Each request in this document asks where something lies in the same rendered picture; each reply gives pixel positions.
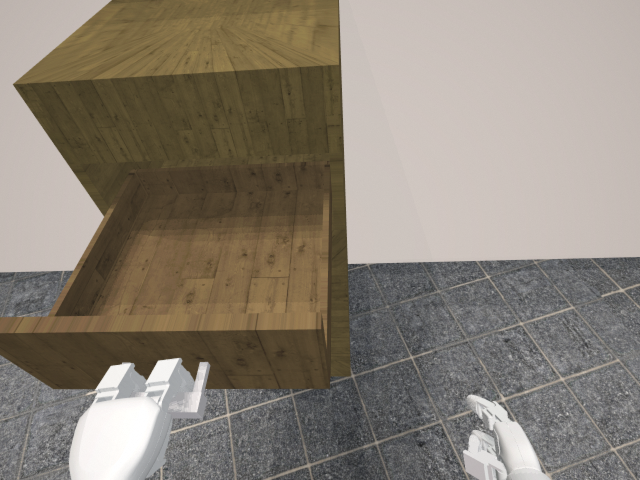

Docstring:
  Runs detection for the handle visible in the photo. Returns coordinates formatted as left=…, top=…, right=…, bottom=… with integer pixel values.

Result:
left=122, top=362, right=210, bottom=419

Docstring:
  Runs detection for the left robot hand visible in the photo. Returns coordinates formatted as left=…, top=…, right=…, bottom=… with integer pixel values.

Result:
left=69, top=358, right=195, bottom=480

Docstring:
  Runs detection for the right robot hand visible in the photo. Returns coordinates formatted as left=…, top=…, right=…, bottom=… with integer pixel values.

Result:
left=463, top=395, right=542, bottom=480

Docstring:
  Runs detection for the drawer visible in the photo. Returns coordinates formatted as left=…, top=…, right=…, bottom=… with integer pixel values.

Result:
left=0, top=161, right=332, bottom=389

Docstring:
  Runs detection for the cabinet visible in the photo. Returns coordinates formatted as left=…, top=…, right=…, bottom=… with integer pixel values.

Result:
left=13, top=0, right=351, bottom=377

